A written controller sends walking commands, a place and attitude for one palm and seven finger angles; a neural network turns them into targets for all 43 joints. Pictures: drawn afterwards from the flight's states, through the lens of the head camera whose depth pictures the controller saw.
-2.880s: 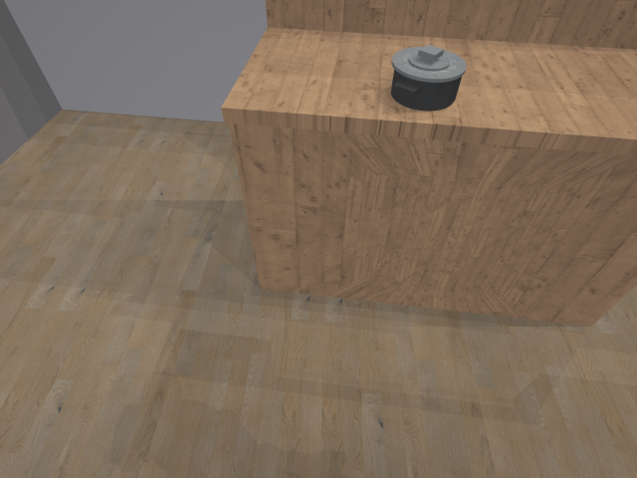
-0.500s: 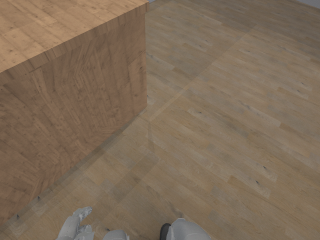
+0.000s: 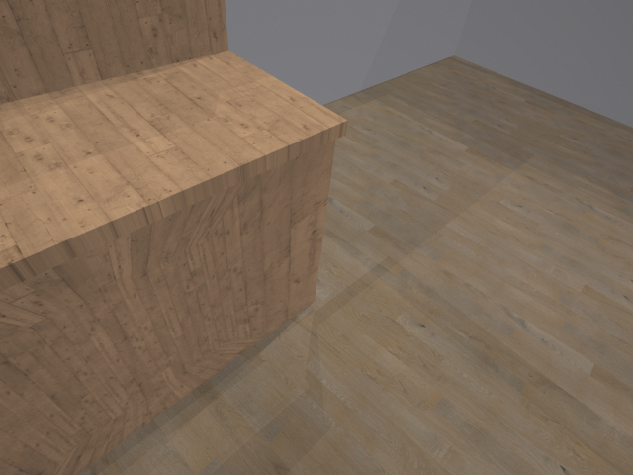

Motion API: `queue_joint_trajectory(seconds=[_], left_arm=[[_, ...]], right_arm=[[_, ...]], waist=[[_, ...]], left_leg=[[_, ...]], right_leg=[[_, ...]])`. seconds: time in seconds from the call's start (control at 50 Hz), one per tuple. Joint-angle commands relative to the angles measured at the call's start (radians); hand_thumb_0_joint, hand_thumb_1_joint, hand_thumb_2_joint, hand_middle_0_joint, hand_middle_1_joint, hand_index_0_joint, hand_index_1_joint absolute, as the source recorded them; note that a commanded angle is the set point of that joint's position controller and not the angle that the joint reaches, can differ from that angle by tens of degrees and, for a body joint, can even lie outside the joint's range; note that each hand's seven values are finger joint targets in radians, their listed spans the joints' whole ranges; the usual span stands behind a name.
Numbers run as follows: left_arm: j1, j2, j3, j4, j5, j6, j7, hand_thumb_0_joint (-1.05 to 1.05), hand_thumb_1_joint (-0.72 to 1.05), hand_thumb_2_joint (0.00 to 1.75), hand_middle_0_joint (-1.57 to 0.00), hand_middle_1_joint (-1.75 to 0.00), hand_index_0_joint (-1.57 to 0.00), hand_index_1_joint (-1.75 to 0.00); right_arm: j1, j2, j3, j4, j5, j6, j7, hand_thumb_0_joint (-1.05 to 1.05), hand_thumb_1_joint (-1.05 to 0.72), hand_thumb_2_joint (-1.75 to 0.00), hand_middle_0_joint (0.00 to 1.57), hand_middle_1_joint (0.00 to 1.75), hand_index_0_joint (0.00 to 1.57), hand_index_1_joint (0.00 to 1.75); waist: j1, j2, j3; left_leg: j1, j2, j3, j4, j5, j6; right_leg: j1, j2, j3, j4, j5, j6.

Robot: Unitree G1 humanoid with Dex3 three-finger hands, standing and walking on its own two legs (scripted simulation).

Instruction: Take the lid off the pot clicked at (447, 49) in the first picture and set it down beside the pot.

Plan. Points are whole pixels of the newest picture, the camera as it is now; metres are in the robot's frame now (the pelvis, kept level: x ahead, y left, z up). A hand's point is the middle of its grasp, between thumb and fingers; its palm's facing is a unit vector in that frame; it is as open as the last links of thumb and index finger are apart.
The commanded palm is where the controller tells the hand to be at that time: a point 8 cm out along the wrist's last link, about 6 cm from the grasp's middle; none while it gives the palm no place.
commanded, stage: turn to face it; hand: left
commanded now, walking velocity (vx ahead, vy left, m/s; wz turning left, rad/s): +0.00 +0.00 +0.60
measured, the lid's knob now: out of the picture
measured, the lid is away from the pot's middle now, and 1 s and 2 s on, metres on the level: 0.00 0.00 0.00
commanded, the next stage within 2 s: take the last steps up to it in 1.30 s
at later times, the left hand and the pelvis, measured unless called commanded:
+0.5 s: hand out of the picture +0.07 +0.17 -0.13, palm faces +0.32 -0.90 -0.29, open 7.3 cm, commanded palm none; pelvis +0.02 -0.06 +0.00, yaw +18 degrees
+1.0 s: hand out of the picture -0.12 +0.18 -0.18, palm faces +0.62 -0.75 -0.24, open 7.3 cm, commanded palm none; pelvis -0.01 -0.02 +0.00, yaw +35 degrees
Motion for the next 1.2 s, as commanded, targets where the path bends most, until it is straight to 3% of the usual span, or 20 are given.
queue_joint_trajectory(seconds=[0.0,0.14,0.24,0.32,0.34,0.36,0.38,0.4,0.44,0.48,0.68,0.74,0.78,0.8,0.82,0.84,0.86,0.88,0.94,1.18], left_arm=[[-0.032,0.098,0.036,-0.083,0.009,-0.007,0.000,0.00,0.90,0.90,-0.20,-0.30,-0.20,-0.30],[-0.080,0.095,0.048,-0.128,0.011,0.025,-0.002,0.00,0.90,0.90,-0.20,-0.30,-0.20,-0.30],[-0.132,0.100,0.049,-0.173,0.004,0.019,-0.002,0.00,0.90,0.90,-0.20,-0.30,-0.20,-0.30],[-0.053,0.125,0.055,-0.167,-0.003,0.003,0.004,0.00,0.90,0.90,-0.20,-0.30,-0.20,-0.30],[-0.033,0.170,0.062,-0.166,0.001,-0.006,0.009,0.00,0.90,0.90,-0.20,-0.30,-0.20,-0.30],[-0.032,0.265,0.079,-0.175,0.013,-0.012,0.016,0.00,0.90,0.90,-0.20,-0.30,-0.20,-0.30],[-0.021,0.287,0.075,-0.187,0.007,-0.004,0.011,0.00,0.90,0.90,-0.20,-0.30,-0.20,-0.30],[-0.075,0.264,0.068,-0.207,0.009,0.002,0.012,0.00,0.90,0.90,-0.20,-0.30,-0.20,-0.30],[-0.162,0.194,0.055,-0.218,0.005,-0.003,0.009,0.00,0.90,0.90,-0.20,-0.30,-0.20,-0.30],[-0.163,0.163,0.044,-0.229,0.007,-0.008,0.008,0.00,0.90,0.90,-0.20,-0.30,-0.20,-0.30],[-0.044,0.228,0.060,-0.204,0.022,0.002,0.006,0.00,0.90,0.90,-0.20,-0.30,-0.20,-0.30],[-0.050,0.249,0.069,-0.201,0.024,0.008,0.005,0.00,0.90,0.90,-0.20,-0.30,-0.20,-0.30],[-0.056,0.248,0.073,-0.193,0.013,0.014,-0.001,0.00,0.90,0.90,-0.20,-0.30,-0.20,-0.30],[-0.049,0.221,0.065,-0.199,0.007,0.018,-0.005,0.00,0.90,0.90,-0.20,-0.30,-0.20,-0.30],[-0.082,0.145,0.048,-0.243,-0.001,0.020,-0.014,0.00,0.90,0.90,-0.20,-0.30,-0.20,-0.30],[-0.138,0.156,0.040,-0.262,0.010,0.031,-0.006,0.00,0.90,0.90,-0.20,-0.30,-0.20,-0.30],[-0.139,0.163,0.044,-0.251,0.013,0.037,-0.005,0.00,0.90,0.90,-0.20,-0.30,-0.20,-0.30],[-0.150,0.154,0.049,-0.228,0.013,0.038,-0.005,0.00,0.90,0.90,-0.20,-0.30,-0.20,-0.30],[-0.078,0.168,0.052,-0.167,0.012,0.038,-0.016,0.00,0.90,0.90,-0.20,-0.30,-0.20,-0.30],[-0.136,0.137,0.035,-0.168,0.009,0.043,-0.003,0.00,0.90,0.90,-0.20,-0.30,-0.20,-0.30]], right_arm=[[0.067,-0.202,-0.042,-0.034,0.003,0.010,-0.014,0.00,-0.90,-0.90,0.20,0.30,0.20,0.30],[0.056,-0.243,-0.077,-0.069,0.001,0.029,-0.003,0.00,-0.90,-0.90,0.20,0.30,0.20,0.30],[0.070,-0.273,-0.098,-0.076,-0.006,0.041,-0.003,0.00,-0.90,-0.90,0.20,0.30,0.20,0.30],[0.022,-0.272,-0.103,-0.097,0.004,0.049,0.000,0.00,-0.90,-0.90,0.20,0.30,0.20,0.30],[0.032,-0.233,-0.100,-0.101,0.011,0.048,0.005,0.00,-0.90,-0.90,0.20,0.30,0.20,0.30],[0.057,-0.160,-0.091,-0.117,0.018,0.048,0.005,0.00,-0.90,-0.90,0.20,0.30,0.20,0.30],[0.042,-0.195,-0.101,-0.129,-0.002,0.048,0.001,0.00,-0.90,-0.90,0.20,0.30,0.20,0.30],[0.049,-0.203,-0.107,-0.127,-0.006,0.054,0.006,0.00,-0.90,-0.90,0.20,0.30,0.20,0.30],[0.060,-0.201,-0.107,-0.089,-0.010,0.074,0.021,0.00,-0.90,-0.90,0.20,0.30,0.20,0.30],[0.071,-0.194,-0.101,-0.088,-0.011,0.074,0.030,0.00,-0.90,-0.90,0.20,0.30,0.20,0.30],[-0.103,-0.171,-0.077,-0.158,0.000,0.077,0.042,0.00,-0.90,-0.90,0.20,0.30,0.20,0.30],[-0.077,-0.167,-0.071,-0.167,0.004,0.062,0.040,0.00,-0.90,-0.90,0.20,0.30,0.20,0.30],[-0.010,-0.197,-0.076,-0.156,0.001,0.052,0.036,0.00,-0.90,-0.90,0.20,0.30,0.20,0.30],[0.061,-0.258,-0.090,-0.143,-0.002,0.043,0.035,0.00,-0.90,-0.90,0.20,0.30,0.20,0.30],[0.129,-0.389,-0.124,-0.144,-0.007,0.034,0.026,0.00,-0.90,-0.90,0.20,0.30,0.20,0.30],[0.168,-0.414,-0.125,-0.120,0.003,0.044,0.017,0.00,-0.90,-0.90,0.20,0.30,0.20,0.30],[0.127,-0.377,-0.112,-0.123,-0.001,0.045,0.011,0.00,-0.90,-0.90,0.20,0.30,0.20,0.30],[0.067,-0.341,-0.104,-0.135,-0.002,0.041,0.002,0.00,-0.90,-0.90,0.20,0.30,0.20,0.30],[-0.032,-0.274,-0.075,-0.156,0.004,0.035,-0.002,0.00,-0.90,-0.90,0.20,0.30,0.20,0.30],[0.054,-0.256,-0.074,-0.101,-0.004,0.043,-0.006,0.00,-0.90,-0.90,0.20,0.30,0.20,0.30]], waist=[[-0.014,0.125,0.046],[-0.029,0.179,0.016],[-0.042,0.206,-0.009],[0.011,0.181,-0.049],[0.019,0.065,-0.068],[0.013,-0.224,-0.076],[0.018,-0.214,-0.044],[-0.013,-0.079,-0.002],[-0.053,-0.148,0.056],[-0.056,-0.152,0.058],[0.017,-0.149,0.028],[0.010,-0.171,-0.020],[-0.028,-0.127,-0.068],[-0.068,0.014,-0.116],[-0.114,0.370,-0.121],[-0.123,0.287,-0.120],[-0.098,0.204,-0.082],[-0.083,0.253,-0.050],[-0.023,0.210,-0.017],[-0.052,0.154,0.036]], left_leg=[[0.097,0.269,-0.321,-0.233,0.530,0.165],[0.029,0.194,-0.345,-0.285,0.110,0.134],[0.042,0.192,-0.428,-0.216,0.213,0.142],[-0.089,0.134,-0.433,-0.093,0.241,0.082],[-0.181,0.078,-0.380,0.000,0.129,0.027],[-0.347,-0.057,-0.173,0.229,-0.220,-0.063],[-0.343,-0.058,-0.131,0.442,-0.356,-0.077],[-0.316,-0.031,-0.154,0.570,-0.305,-0.069],[-0.315,0.014,-0.125,0.680,-0.191,-0.082],[-0.317,0.022,-0.086,0.690,-0.134,-0.097],[-0.211,0.033,0.017,0.344,-0.192,-0.103],[-0.110,0.017,0.048,0.184,-0.184,-0.086],[0.041,0.009,0.050,-0.033,-0.023,-0.071],[0.240,0.082,-0.056,-0.149,0.129,-0.039],[0.371,0.384,-0.470,-0.198,0.556,0.092],[0.336,0.437,-0.482,-0.180,0.711,0.181],[0.279,0.398,-0.398,-0.193,0.572,0.182],[0.229,0.321,-0.365,-0.200,0.511,0.154],[0.162,0.211,-0.233,-0.216,0.457,0.094],[0.122,0.215,-0.388,-0.294,0.094,0.147]], right_leg=[[-0.234,-0.072,0.063,0.199,0.064,0.024],[-0.217,-0.067,0.057,0.064,0.161,0.054],[-0.140,-0.027,0.054,-0.111,0.122,0.048],[0.129,-0.013,0.056,-0.410,0.291,0.041],[0.262,-0.107,0.140,-0.546,0.319,0.025],[0.362,-0.381,0.403,-0.630,0.361,-0.058],[0.221,-0.494,0.447,-0.636,0.436,-0.145],[0.117,-0.470,0.369,-0.635,0.404,-0.176],[0.053,-0.343,0.214,-0.627,0.378,-0.135],[0.079,-0.307,0.105,-0.600,0.465,-0.131],[0.177,-0.372,0.004,-0.541,0.631,-0.162],[0.198,-0.384,-0.038,-0.459,0.716,-0.140],[0.162,-0.356,-0.101,-0.328,0.684,-0.074],[0.017,-0.319,-0.131,-0.141,0.555,-0.020],[-0.312,-0.150,-0.143,0.105,-0.078,0.075],[-0.358,-0.133,-0.012,0.210,-0.157,0.063],[-0.351,-0.157,0.022,0.249,-0.083,0.051],[-0.355,-0.147,0.037,0.273,-0.009,0.054],[-0.306,-0.127,0.049,0.303,0.174,0.067],[-0.235,-0.081,0.058,0.009,0.138,0.063]])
